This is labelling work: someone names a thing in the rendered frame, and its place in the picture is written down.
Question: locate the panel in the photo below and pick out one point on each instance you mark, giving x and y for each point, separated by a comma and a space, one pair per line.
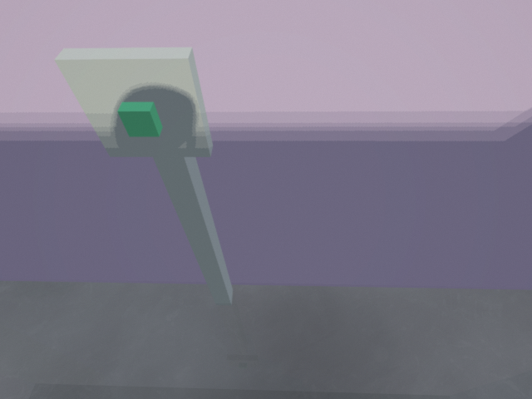
102, 78

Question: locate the button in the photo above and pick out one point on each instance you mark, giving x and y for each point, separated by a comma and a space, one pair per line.
140, 118

